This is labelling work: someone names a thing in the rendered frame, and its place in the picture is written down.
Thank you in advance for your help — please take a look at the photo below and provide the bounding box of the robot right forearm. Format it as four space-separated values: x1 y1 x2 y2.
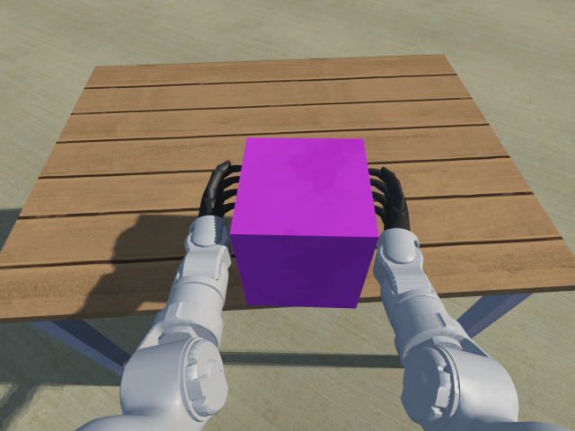
373 228 518 401

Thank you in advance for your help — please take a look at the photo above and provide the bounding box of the robot right hand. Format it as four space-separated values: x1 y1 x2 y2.
368 167 411 231

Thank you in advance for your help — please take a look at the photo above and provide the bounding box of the carton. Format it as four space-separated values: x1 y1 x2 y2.
230 137 379 309

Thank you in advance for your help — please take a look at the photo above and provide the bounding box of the left robot upper arm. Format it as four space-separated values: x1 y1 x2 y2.
75 337 228 431

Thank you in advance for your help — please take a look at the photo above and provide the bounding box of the robot left hand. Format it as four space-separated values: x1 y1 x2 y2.
198 160 242 218

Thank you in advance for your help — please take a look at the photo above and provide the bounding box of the robot left forearm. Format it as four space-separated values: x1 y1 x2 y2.
119 215 232 409

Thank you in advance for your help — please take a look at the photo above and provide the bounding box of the table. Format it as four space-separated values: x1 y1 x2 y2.
0 54 575 376

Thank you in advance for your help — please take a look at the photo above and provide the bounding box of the right robot upper arm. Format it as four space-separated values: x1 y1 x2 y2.
401 345 570 431

